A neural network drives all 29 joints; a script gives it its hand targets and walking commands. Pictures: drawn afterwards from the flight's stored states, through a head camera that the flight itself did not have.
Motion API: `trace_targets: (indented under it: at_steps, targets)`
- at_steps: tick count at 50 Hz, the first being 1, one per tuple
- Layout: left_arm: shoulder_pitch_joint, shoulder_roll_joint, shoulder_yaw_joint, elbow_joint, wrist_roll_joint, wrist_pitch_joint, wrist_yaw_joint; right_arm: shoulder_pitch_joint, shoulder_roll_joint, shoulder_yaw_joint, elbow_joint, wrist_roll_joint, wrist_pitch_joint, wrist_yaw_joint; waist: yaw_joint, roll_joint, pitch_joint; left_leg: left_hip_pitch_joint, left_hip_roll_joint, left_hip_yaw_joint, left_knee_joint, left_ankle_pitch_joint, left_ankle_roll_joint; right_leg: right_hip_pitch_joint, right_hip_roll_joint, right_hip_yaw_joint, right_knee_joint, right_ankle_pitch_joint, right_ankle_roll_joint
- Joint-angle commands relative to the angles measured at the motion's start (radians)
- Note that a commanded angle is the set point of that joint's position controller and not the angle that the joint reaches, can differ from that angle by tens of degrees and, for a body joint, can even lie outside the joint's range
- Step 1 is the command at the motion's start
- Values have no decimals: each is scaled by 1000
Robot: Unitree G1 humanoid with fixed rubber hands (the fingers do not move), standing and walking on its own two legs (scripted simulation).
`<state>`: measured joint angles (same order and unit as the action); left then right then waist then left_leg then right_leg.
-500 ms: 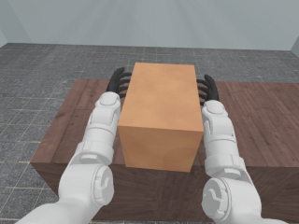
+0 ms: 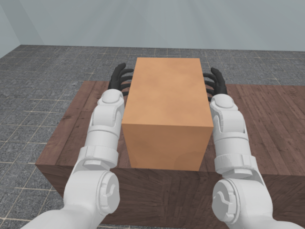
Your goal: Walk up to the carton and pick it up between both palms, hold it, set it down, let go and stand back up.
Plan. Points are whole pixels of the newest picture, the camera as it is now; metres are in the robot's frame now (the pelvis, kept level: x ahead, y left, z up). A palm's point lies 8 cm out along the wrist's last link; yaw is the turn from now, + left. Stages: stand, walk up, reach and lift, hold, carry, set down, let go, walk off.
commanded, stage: reach and lift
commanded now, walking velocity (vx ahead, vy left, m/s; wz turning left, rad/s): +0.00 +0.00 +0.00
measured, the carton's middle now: (166, 111) +0.38 -0.02 +0.15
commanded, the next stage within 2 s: hold in 1.20 s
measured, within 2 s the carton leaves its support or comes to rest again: neither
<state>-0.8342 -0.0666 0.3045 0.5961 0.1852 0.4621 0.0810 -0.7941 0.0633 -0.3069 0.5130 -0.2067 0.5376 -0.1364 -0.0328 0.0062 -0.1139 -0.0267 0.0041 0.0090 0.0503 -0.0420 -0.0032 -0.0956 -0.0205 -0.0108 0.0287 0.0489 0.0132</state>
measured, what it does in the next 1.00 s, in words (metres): stands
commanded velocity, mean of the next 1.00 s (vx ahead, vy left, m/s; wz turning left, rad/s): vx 0.00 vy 0.00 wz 0.00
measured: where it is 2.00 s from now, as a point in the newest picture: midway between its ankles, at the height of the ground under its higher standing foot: outside the picture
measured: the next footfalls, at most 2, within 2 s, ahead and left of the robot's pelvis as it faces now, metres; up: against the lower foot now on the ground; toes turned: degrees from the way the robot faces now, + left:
none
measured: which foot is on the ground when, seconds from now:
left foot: down 0.00-1.00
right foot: down 0.00-1.00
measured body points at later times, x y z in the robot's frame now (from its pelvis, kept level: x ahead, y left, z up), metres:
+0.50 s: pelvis -0.01 +0.01 +0.00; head -0.05 +0.02 +0.45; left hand +0.39 +0.14 +0.20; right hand +0.38 -0.13 +0.19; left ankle -0.01 +0.12 -0.76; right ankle +0.04 -0.13 -0.76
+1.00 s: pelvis +0.00 -0.01 +0.00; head -0.05 +0.00 +0.45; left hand +0.38 +0.14 +0.20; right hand +0.39 -0.12 +0.20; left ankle -0.01 +0.12 -0.76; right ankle +0.04 -0.13 -0.76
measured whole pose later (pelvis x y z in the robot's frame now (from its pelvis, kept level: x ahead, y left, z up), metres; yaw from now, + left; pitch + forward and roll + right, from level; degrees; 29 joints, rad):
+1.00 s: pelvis +0.00 -0.01 +0.00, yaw +1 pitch -2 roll +0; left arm -0.72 -0.08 0.25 0.37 0.15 0.59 0.10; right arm -0.75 0.06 -0.22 0.39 -0.15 0.63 -0.14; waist 0.01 -0.01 -0.09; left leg 0.00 0.01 -0.02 0.08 -0.05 -0.01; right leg -0.06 -0.01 -0.01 0.08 0.02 0.01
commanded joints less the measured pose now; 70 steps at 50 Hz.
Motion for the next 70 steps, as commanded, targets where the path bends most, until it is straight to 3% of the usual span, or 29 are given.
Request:
trace_targets:
  at_steps: [1,5,6,9,17,18,24,29,35,39,44,47,50,51,52,59,66,70]
  targets:
    - [-532,-487,-322,-174,-86,-14,-102,-556,621,382,-134,144,-28,99,24,-61,-377,-83,-67,19,-29,163,51,384,38,28,110,312,35]
    - [-526,-499,-385,-232,-124,1,-89,-557,610,421,-196,166,-25,82,17,-48,-382,-56,-61,12,-23,208,44,381,38,32,111,337,36]
    - [-514,-504,-409,-248,-141,4,-83,-553,606,433,-218,169,-25,76,3,-51,-394,-36,-59,8,-18,219,41,373,40,29,110,340,36]
    - [-509,-512,-465,-303,-170,17,-76,-515,580,452,-226,184,-14,67,1,2,-378,-28,-57,5,4,214,23,345,45,29,100,266,21]
    - [-527,-553,-489,-289,-195,61,-64,-518,518,398,-185,169,8,87,-19,67,-292,-61,-30,-10,41,111,-23,217,62,5,88,37,-17]
    - [-530,-561,-482,-279,-191,60,-62,-541,523,402,-201,178,3,92,-6,68,-291,-76,-28,-8,44,103,-20,210,63,2,91,24,-16]
    - [-541,-583,-422,-228,-154,61,-55,-601,531,381,-190,165,-1,116,14,6,-309,-120,-23,-13,57,39,-10,180,65,-6,121,-34,-18]
    - [-567,-560,-375,-185,-125,60,-57,-636,518,368,-177,149,1,127,23,-12,-347,-137,-35,-6,59,3,3,187,64,-10,132,-50,-5]
    - [-537,-520,-319,-174,-94,66,-76,-594,550,350,-146,131,19,131,34,-59,-345,-138,-57,12,42,32,17,268,55,9,126,37,19]
    - [-489,-504,-339,-222,-94,75,-88,-544,556,367,-165,144,31,127,38,-45,-323,-126,-68,13,24,107,22,342,46,29,129,182,28]
    - [-460,-489,-380,-314,-116,87,-93,-529,589,432,-232,187,43,119,57,-59,-314,-97,-71,3,11,154,32,384,38,42,141,261,46]
    - [-478,-504,-419,-339,-145,95,-94,-560,581,457,-288,197,39,109,48,-67,-330,-89,-73,3,27,136,26,351,42,37,134,196,42]
    - [-478,-506,-456,-371,-158,104,-86,-533,584,474,-286,210,49,100,47,-34,-339,-82,-69,7,38,131,19,328,44,36,139,167,41]
    - [-467,-507,-459,-352,-161,111,-83,-518,575,465,-268,206,51,99,44,-24,-314,-88,-65,4,41,113,16,316,47,33,133,136,35]
    - [-464,-512,-462,-342,-166,116,-86,-506,541,442,-261,191,55,96,21,-14,-314,-92,-66,6,44,89,8,306,48,26,127,93,30]
    - [-510,-574,-462,-301,-172,108,-82,-521,508,371,-200,163,37,104,2,58,-263,-106,-43,-12,63,43,-16,193,59,-1,119,-36,-2]
    - [-558,-603,-436,-241,-162,92,-54,-622,499,370,-202,163,4,122,11,27,-322,-116,-30,-29,86,5,-19,149,67,-18,145,-79,-10]
    - [-527,-600,-391,-201,-135,96,-51,-594,496,344,-164,148,12,135,19,15,-325,-100,-27,-28,84,20,-16,164,66,-15,142,-58,-10]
